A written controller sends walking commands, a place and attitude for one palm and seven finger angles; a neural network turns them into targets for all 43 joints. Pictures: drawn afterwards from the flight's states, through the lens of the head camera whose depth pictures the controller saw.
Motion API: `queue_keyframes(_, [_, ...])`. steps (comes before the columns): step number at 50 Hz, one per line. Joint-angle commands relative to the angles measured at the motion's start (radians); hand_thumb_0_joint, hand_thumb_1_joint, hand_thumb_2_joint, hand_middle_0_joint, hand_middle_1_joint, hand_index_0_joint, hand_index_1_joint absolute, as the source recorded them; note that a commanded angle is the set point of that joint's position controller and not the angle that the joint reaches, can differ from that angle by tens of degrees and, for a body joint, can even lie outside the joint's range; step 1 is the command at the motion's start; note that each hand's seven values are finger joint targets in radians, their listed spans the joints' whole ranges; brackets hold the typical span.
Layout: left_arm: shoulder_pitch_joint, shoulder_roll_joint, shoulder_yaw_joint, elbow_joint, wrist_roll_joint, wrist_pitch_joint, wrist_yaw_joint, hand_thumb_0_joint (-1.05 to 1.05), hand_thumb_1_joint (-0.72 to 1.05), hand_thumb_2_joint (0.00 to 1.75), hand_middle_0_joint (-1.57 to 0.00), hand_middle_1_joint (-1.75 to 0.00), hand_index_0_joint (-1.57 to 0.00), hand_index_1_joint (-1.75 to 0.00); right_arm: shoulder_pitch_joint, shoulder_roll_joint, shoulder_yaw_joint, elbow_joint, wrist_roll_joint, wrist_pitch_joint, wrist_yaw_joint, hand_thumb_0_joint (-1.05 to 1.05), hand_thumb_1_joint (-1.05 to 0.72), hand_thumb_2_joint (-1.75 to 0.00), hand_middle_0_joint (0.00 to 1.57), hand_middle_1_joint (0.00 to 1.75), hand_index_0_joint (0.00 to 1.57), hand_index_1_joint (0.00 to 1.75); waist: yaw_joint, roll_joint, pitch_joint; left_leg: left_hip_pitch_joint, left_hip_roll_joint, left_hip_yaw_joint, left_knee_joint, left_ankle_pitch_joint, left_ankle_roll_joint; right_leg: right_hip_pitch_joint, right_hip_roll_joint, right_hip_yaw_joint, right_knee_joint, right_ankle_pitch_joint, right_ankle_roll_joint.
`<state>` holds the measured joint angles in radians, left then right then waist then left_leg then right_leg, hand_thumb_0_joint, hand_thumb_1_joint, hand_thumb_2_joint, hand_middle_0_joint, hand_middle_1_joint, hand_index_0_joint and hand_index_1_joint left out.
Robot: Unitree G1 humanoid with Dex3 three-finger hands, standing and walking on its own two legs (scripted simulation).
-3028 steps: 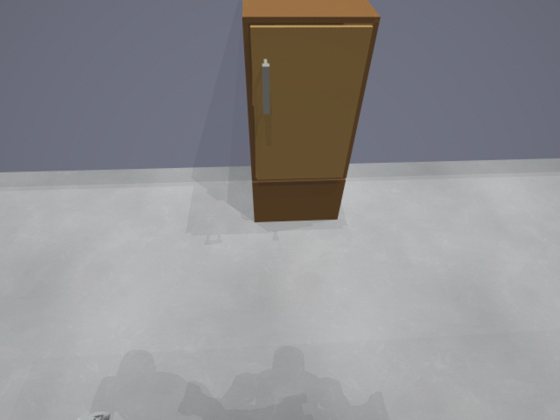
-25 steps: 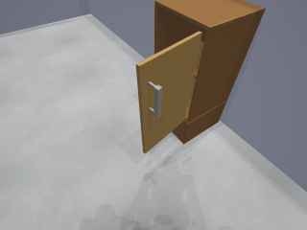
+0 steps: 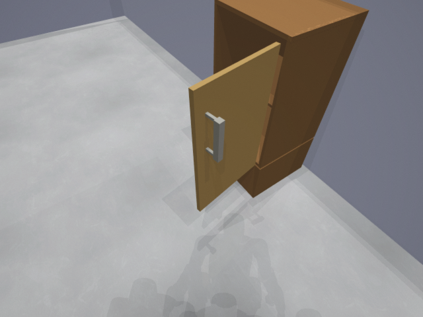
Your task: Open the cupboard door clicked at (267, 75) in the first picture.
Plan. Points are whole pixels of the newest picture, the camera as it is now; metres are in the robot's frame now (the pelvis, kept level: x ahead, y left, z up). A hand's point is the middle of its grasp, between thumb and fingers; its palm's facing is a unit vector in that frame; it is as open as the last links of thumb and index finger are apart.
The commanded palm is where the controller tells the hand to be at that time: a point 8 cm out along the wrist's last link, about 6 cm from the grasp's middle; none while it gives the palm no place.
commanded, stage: stand and wait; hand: left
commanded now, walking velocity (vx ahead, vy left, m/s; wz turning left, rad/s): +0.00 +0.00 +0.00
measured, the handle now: (213, 137) +0.60 +0.03 -0.06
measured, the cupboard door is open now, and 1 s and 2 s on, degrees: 100 100 100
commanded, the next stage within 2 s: none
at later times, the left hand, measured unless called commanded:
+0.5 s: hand out of the picture +0.02 +0.20 -0.17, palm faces +0.01 -0.97 -0.25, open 7.4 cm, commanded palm none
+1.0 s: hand out of the picture +0.02 +0.19 -0.17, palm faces +0.00 -0.97 -0.25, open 7.4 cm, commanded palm none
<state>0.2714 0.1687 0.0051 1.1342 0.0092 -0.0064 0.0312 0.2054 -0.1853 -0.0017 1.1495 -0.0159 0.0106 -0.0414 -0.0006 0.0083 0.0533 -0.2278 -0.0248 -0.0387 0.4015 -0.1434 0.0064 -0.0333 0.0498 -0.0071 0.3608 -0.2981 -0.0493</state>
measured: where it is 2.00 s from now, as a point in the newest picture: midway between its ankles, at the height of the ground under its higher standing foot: outside the picture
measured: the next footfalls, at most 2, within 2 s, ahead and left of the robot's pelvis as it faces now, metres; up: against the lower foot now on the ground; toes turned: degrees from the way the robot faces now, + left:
none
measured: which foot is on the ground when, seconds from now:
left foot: down 0.00-1.00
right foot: down 0.00-1.00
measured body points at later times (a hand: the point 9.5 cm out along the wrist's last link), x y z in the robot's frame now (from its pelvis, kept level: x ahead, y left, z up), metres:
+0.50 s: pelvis +0.01 +0.00 +0.00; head +0.02 -0.01 +0.45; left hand +0.02 +0.25 -0.15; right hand +0.03 -0.25 -0.16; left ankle +0.05 +0.12 -0.74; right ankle -0.06 -0.09 -0.74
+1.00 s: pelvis +0.01 +0.00 +0.00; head +0.03 -0.01 +0.45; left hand +0.02 +0.24 -0.15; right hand +0.04 -0.25 -0.16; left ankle +0.05 +0.12 -0.74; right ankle -0.06 -0.09 -0.74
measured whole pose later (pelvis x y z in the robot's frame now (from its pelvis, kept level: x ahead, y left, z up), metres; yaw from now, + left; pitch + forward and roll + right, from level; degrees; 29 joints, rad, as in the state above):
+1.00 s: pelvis +0.01 +0.00 +0.00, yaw -1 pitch -1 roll +1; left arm 0.25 0.20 0.00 1.13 0.01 -0.01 0.03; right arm 0.18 -0.21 0.00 1.15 -0.01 0.01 -0.04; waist 0.00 0.00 0.05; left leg -0.20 -0.02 -0.02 0.37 -0.15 0.00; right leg -0.01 0.05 0.01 0.33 -0.30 -0.05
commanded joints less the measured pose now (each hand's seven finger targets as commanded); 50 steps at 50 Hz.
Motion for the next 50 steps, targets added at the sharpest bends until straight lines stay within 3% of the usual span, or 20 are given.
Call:
queue_keyframes(1, [0.059,0.136,0.023,-0.021,-0.004,-0.01,0.007,0.0,0.9,0.9,-0.2,-0.3,-0.2,-0.3,0.028,-0.122,-0.017,-0.032,-0.002,-0.02,-0.005,0.0,-0.9,-0.9,0.2,0.3,0.2,0.3,-0.002,-0.001,0.007,0.097,0.112,-0.093,-0.042,0.154,0.035,-0.13,-0.14,0.086,-0.093,0.149,0.0])
queue_keyframes(22, [0.026,0.173,0.028,-0.031,-0.003,-0.015,0.008,0.0,0.9,0.9,-0.2,-0.3,-0.2,-0.3,0.003,-0.158,-0.019,-0.038,0.0,-0.022,-0.004,0.0,-0.9,-0.9,0.2,0.3,0.2,0.3,-0.002,-0.021,-0.009,0.122,0.115,-0.084,-0.041,0.193,0.034,-0.108,-0.146,0.088,-0.101,0.22,0.006])
queue_keyframes(39, [0.027,0.174,0.024,-0.025,-0.005,-0.015,0.008,0.0,0.9,0.9,-0.2,-0.3,-0.2,-0.3,0.0,-0.156,-0.017,-0.032,0.0,-0.023,-0.004,0.0,-0.9,-0.9,0.2,0.3,0.2,0.3,-0.004,-0.002,-0.022,0.134,0.117,-0.081,-0.044,0.203,0.033,-0.1,-0.147,0.094,-0.101,0.234,0.005])
queue_keyframes(44, [0.026,0.17,0.023,-0.023,-0.005,-0.014,0.007,0.0,0.9,0.9,-0.2,-0.3,-0.2,-0.3,-0.004,-0.155,-0.016,-0.032,0.0,-0.022,-0.004,0.0,-0.9,-0.9,0.2,0.3,0.2,0.3,-0.003,-0.018,0.003,0.127,0.118,-0.081,-0.05,0.191,0.032,-0.113,-0.145,0.093,-0.104,0.219,0.005])
queue_keyframes(50, [0.032,0.173,0.024,-0.025,-0.006,-0.016,0.01,0.0,0.9,0.9,-0.2,-0.3,-0.2,-0.3,-0.003,-0.152,-0.018,-0.031,0.001,-0.022,-0.005,0.0,-0.9,-0.9,0.2,0.3,0.2,0.3,-0.003,-0.028,-0.013,0.133,0.115,-0.072,-0.037,0.205,0.032,-0.1,-0.15,0.095,-0.1,0.279,0.013])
